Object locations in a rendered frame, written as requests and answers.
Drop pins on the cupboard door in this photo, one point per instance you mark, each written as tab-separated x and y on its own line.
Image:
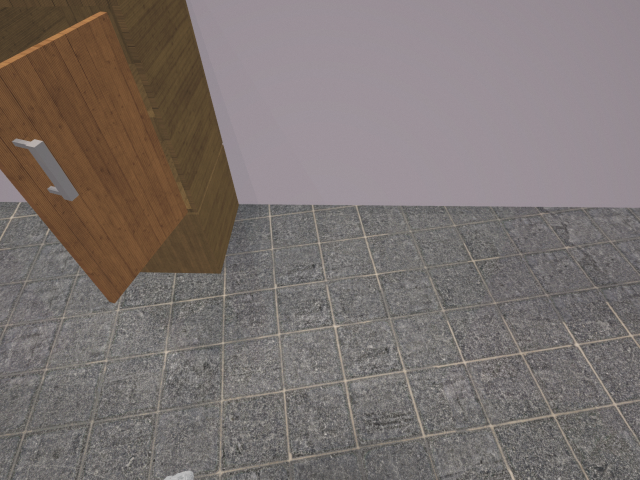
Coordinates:
75	92

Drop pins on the handle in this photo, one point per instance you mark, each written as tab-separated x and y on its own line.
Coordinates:
45	159

